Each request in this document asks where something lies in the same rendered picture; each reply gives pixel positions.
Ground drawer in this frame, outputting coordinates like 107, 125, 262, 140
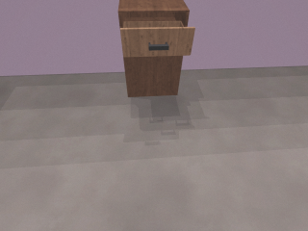
120, 20, 195, 58

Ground cabinet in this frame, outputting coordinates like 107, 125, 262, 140
117, 0, 190, 97

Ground handle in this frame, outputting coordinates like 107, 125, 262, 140
148, 42, 169, 51

